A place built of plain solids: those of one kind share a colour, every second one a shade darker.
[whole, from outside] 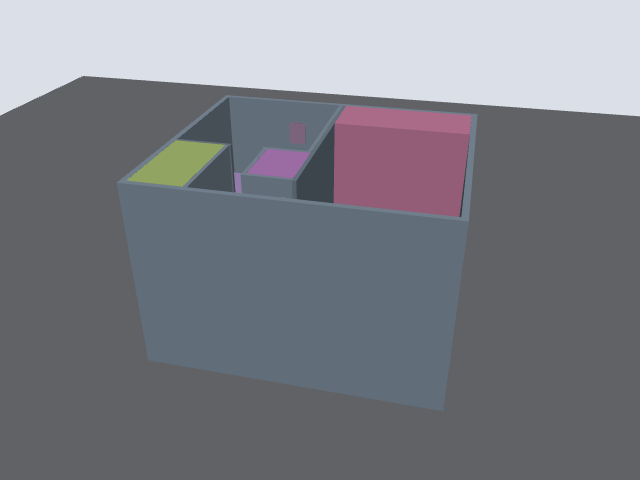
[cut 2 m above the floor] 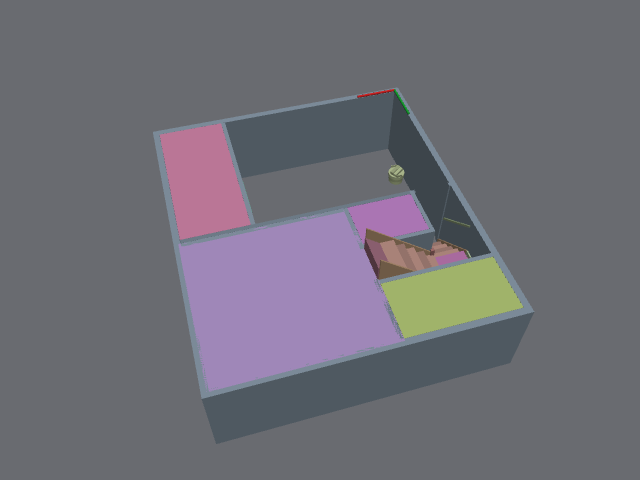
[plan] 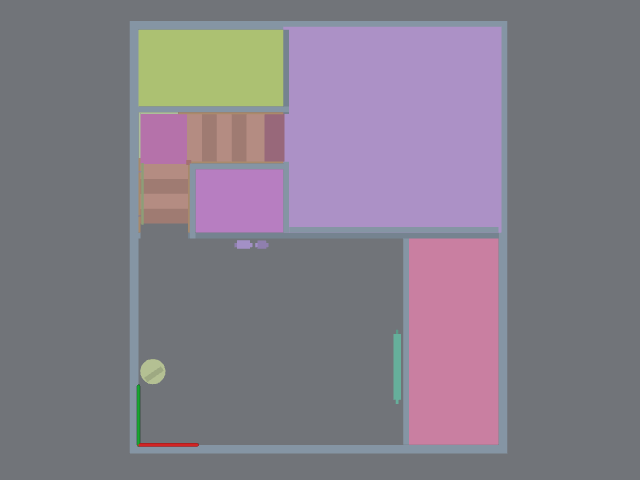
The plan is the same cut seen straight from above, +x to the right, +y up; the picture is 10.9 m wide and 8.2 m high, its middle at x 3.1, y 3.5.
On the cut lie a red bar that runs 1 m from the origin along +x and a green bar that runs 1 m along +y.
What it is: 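A farmhouse's boxed stair, a dwelling of no particular year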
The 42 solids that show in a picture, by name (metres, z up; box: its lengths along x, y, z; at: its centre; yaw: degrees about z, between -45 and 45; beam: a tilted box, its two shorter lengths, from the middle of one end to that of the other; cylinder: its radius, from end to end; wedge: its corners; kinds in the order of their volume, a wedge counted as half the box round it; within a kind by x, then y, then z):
{
 "upper_1": {"box": [3.73, 3.52, 2.54], "at": [4.34, 5.38, 1.22]},
 "wall_1": {"box": [0.15, 7.39, 4.99], "at": [-0.07, 3.55, 2.44]},
 "wall_2": {"box": [0.034, 0.1, 4.99], "at": [0.02, 3.58, 2.44]},
 "wall_3": {"box": [0.1, 1.28, 4.99], "at": [0.92, 4.17, 2.44]},
 "wall_4": {"box": [2.57, 0.1, 4.99], "at": [1.29, 5.73, 2.44]},
 "wall_5": {"box": [1.7, 0.1, 4.99], "at": [1.72, 4.76, 2.44]},
 "wall_6": {"box": [0.1, 1.21, 4.99], "at": [2.52, 4.23, 2.44]},
 "wall_7": {"box": [0.1, 1.45, 4.99], "at": [2.52, 6.37, 2.44]},
 "wall_8": {"box": [6.45, 0.15, 4.99], "at": [3.08, -0.07, 2.44]},
 "wall_9": {"box": [6.45, 0.15, 4.99], "at": [3.08, 7.17, 2.44]},
 "wall_10": {"box": [5.31, 0.1, 4.99], "at": [3.5, 3.58, 2.44]},
 "wall_11": {"box": [3.58, 0.1, 4.99], "at": [4.36, 3.67, 2.44]},
 "wall_12": {"box": [0.1, 3.52, 2.6], "at": [4.57, 1.76, 1.25]},
 "wall_13": {"box": [0.15, 7.39, 4.99], "at": [6.22, 3.55, 2.44]},
 "beside_lower_1": {"box": [1.53, 3.52, 4.99], "at": [5.38, 1.76, 2.44]},
 "behind_box_1": {"box": [2.47, 1.31, 4.99], "at": [1.24, 6.44, 2.44]},
 "beside_box_1": {"box": [1.5, 1.08, 4.99], "at": [1.72, 4.17, 2.44]},
 "carriage_1": {"wedge": [[0.83, 4.83, -0.05], [0.83, 4.83, 0.99], [0.83, 5.65, -0.05], [0.83, 5.65, 0.99], [2.49, 4.83, -0.05], [2.49, 4.83, 2.35], [2.49, 5.65, -0.05], [2.49, 5.65, 2.35]]},
 "string_1": {"wedge": [[0.0, 3.63, -0.05], [0.0, 3.63, 0.13], [0.0, 4.9, -0.05], [0.0, 4.9, 1.16], [0.03, 3.63, -0.05], [0.03, 3.63, 0.13], [0.03, 4.9, -0.05], [0.03, 4.9, 1.16]]},
 "string_2": {"wedge": [[0.68, 5.65, -0.05], [0.68, 5.65, 1.16], [0.68, 5.68, -0.05], [0.68, 5.68, 1.16], [2.47, 5.65, -0.05], [2.47, 5.65, 2.62], [2.47, 5.68, -0.05], [2.47, 5.68, 2.62]]},
 "string_3": {"wedge": [[0.84, 3.63, -0.05], [0.84, 3.63, 0.13], [0.84, 4.79, -0.05], [0.84, 4.79, 1.07], [0.87, 3.63, -0.05], [0.87, 3.63, 0.13], [0.87, 4.79, -0.05], [0.87, 4.79, 1.07]]},
 "string_4": {"wedge": [[0.89, 4.81, -0.05], [0.89, 4.81, 1.34], [0.89, 4.84, -0.05], [0.89, 4.84, 1.34], [2.47, 4.81, -0.05], [2.47, 4.81, 2.62], [2.47, 4.84, -0.05], [2.47, 4.84, 2.62]]},
 "tread_1": {"wedge": [[0.02, 3.78, 0.11], [0.02, 3.78, 0.21], [0.02, 4.09, 0.11], [0.02, 4.09, 0.21], [0.86, 3.78, 0.11], [0.86, 3.78, 0.21], [0.86, 4.09, 0.11], [0.86, 4.09, 0.21]]},
 "tread_2": {"wedge": [[0.02, 4.04, 0.32], [0.02, 4.04, 0.42], [0.02, 4.35, 0.32], [0.02, 4.35, 0.42], [0.86, 4.04, 0.32], [0.86, 4.04, 0.42], [0.86, 4.35, 0.32], [0.86, 4.35, 0.42]]},
 "tread_3": {"wedge": [[0.02, 4.29, 0.52], [0.02, 4.29, 0.62], [0.02, 4.6, 0.52], [0.02, 4.6, 0.62], [0.86, 4.29, 0.52], [0.86, 4.29, 0.62], [0.86, 4.6, 0.52], [0.86, 4.6, 0.62]]},
 "tread_4": {"wedge": [[0.02, 4.54, 0.83], [0.02, 4.55, 0.73], [0.02, 4.85, 0.73], [0.02, 4.85, 0.83], [0.86, 4.54, 0.83], [0.86, 4.55, 0.73], [0.86, 4.85, 0.73], [0.86, 4.85, 0.83]]},
 "tread_5": {"wedge": [[0.83, 4.83, 1.14], [0.83, 4.83, 1.24], [0.83, 5.66, 1.14], [0.83, 5.66, 1.24], [1.14, 4.83, 1.14], [1.14, 4.83, 1.24], [1.14, 5.66, 1.14], [1.14, 5.66, 1.24]]},
 "tread_6": {"wedge": [[1.08, 4.83, 1.35], [1.08, 4.83, 1.45], [1.08, 5.66, 1.35], [1.08, 5.66, 1.45], [1.4, 4.83, 1.35], [1.4, 4.83, 1.45], [1.4, 5.66, 1.35], [1.4, 5.66, 1.45]]},
 "tread_7": {"wedge": [[1.34, 4.83, 1.56], [1.34, 4.83, 1.66], [1.34, 5.66, 1.56], [1.34, 5.66, 1.66], [1.65, 4.83, 1.56], [1.65, 4.83, 1.66], [1.65, 5.66, 1.56], [1.65, 5.66, 1.66]]},
 "tread_8": {"wedge": [[1.59, 4.83, 1.77], [1.59, 4.83, 1.87], [1.59, 5.66, 1.77], [1.59, 5.66, 1.87], [1.91, 4.83, 1.77], [1.91, 4.83, 1.87], [1.91, 5.66, 1.77], [1.91, 5.66, 1.87]]},
 "tread_9": {"wedge": [[1.85, 4.83, 1.97], [1.85, 4.83, 2.07], [1.85, 5.66, 1.97], [1.85, 5.66, 2.07], [2.16, 4.83, 1.97], [2.16, 4.83, 2.07], [2.16, 5.66, 1.97], [2.16, 5.66, 2.07]]},
 "radiator_1": {"box": [0.13, 1.13, 0.54], "at": [4.42, 1.33, 0.36]},
 "string_turn_1": {"box": [0.034, 0.78, 1.21], "at": [0.02, 5.29, 0.56]},
 "string_turn_2": {"box": [0.64, 0.034, 1.21], "at": [0.36, 5.67, 0.56]},
 "coat_pegs_1": {"box": [0.23, 0.15, 0.67], "at": [1.79, 3.42, 1.22]},
 "coat_pegs_2": {"box": [0.15, 0.15, 0.72], "at": [2.11, 3.42, 1.2]},
 "landing_1": {"wedge": [[0.02, 4.8, 0.94], [0.02, 4.8, 1.04], [0.02, 5.66, 0.94], [0.02, 5.66, 1.04], [0.89, 4.8, 0.94], [0.89, 4.8, 1.04], [0.89, 5.66, 0.94], [0.89, 5.66, 1.04]]},
 "log_basket_1": {"box": [0.34, 0.09, 0.09], "at": [0.22, 1.3, 0.33], "yaw": 34.5},
 "log_basket_2": {"cylinder": 0.22, "from": [0.24, 1.25, 0.2], "to": [0.24, 1.25, 0.3]},
 "log_basket_3": {"box": [0.35, 0.09, 0.09], "at": [0.27, 1.21, 0.33], "yaw": 34.5},
 "rail_1": {"wedge": [[0.05, 3.76, 1.01], [0.05, 3.76, 1.06], [0.05, 4.82, 1.87], [0.05, 4.82, 1.92], [0.09, 3.76, 1.01], [0.09, 3.76, 1.06], [0.09, 4.82, 1.87], [0.09, 4.82, 1.92]]},
 "wall_mirror_1": {"box": [0.034, 0.48, 0.62], "at": [6.13, 4.99, 3.98]}
}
